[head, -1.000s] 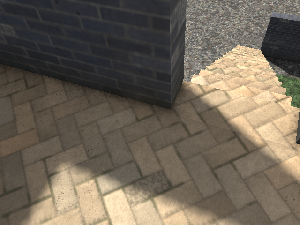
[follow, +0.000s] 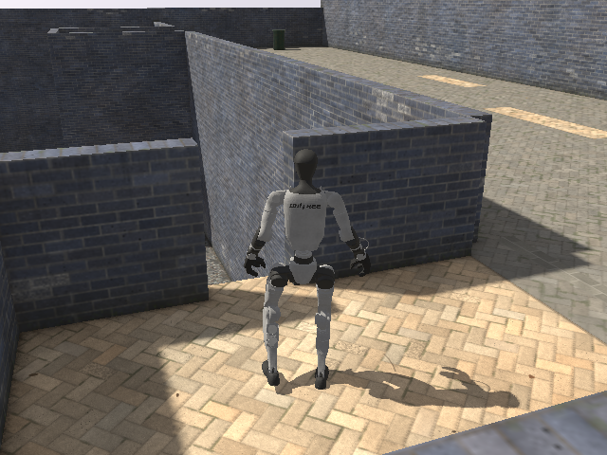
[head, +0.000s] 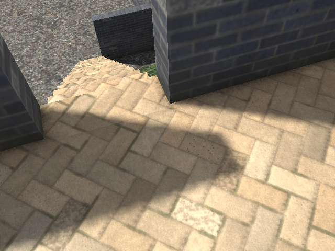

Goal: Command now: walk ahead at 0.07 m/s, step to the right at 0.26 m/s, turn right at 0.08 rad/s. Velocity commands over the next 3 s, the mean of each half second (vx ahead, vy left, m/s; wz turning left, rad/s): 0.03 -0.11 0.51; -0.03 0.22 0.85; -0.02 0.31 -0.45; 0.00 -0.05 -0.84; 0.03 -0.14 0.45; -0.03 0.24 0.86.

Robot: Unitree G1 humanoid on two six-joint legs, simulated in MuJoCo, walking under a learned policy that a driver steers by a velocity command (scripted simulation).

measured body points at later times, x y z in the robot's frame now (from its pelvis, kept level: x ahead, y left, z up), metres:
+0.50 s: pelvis +0.05 -0.10 +0.01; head +0.09 -0.09 +0.46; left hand +0.16 +0.21 -0.08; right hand +0.21 -0.36 -0.11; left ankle +0.05 +0.02 -0.71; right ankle +0.01 -0.10 -0.72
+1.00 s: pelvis +0.03 -0.13 +0.01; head +0.08 -0.12 +0.45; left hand -0.14 +0.15 -0.09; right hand +0.33 -0.25 -0.10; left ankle -0.09 +0.04 -0.61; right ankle +0.13 -0.25 -0.73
